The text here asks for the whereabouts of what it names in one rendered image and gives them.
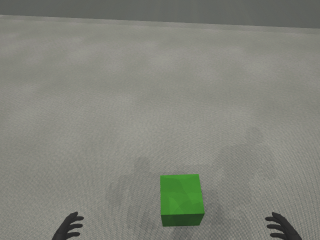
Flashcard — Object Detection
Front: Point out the left robot hand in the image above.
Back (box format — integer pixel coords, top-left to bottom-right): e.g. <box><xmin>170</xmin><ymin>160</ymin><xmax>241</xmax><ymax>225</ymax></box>
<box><xmin>52</xmin><ymin>211</ymin><xmax>84</xmax><ymax>240</ymax></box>

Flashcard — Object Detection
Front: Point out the carton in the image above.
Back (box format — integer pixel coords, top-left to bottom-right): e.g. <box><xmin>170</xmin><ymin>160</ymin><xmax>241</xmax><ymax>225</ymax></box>
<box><xmin>160</xmin><ymin>174</ymin><xmax>205</xmax><ymax>227</ymax></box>

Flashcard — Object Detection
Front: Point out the right robot hand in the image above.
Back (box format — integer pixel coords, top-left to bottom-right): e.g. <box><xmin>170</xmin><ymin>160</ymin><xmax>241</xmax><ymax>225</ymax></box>
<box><xmin>265</xmin><ymin>212</ymin><xmax>302</xmax><ymax>240</ymax></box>

